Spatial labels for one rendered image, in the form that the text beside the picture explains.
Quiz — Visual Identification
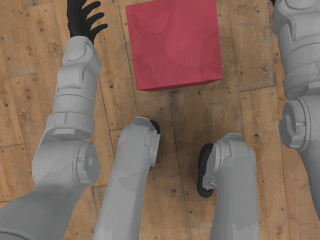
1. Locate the robot left hand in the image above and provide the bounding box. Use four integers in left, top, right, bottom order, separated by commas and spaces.
66, 0, 108, 45

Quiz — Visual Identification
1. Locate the carton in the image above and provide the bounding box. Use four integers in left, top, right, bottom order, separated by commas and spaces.
125, 0, 223, 92

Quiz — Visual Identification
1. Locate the robot left thigh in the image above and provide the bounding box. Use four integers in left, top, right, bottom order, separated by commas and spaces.
91, 123, 161, 240

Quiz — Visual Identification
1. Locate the right robot foot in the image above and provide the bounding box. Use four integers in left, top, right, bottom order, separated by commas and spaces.
197, 143, 214, 198

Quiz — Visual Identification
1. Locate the right robot upper arm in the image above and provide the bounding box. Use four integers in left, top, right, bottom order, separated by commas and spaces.
278, 95, 320, 221

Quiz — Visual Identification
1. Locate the robot left forearm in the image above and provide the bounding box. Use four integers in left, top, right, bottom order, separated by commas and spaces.
31, 35, 102, 181

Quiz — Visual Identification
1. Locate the left robot upper arm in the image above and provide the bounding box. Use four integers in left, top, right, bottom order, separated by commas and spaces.
0, 140, 101, 240

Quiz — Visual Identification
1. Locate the robot right forearm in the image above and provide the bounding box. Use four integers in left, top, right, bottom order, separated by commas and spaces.
271, 0, 320, 100

